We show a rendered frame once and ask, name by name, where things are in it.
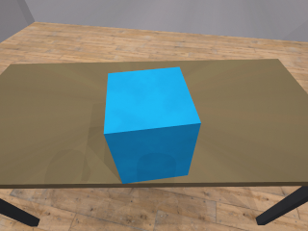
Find table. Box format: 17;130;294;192
0;59;308;227

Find carton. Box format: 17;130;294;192
104;66;201;184

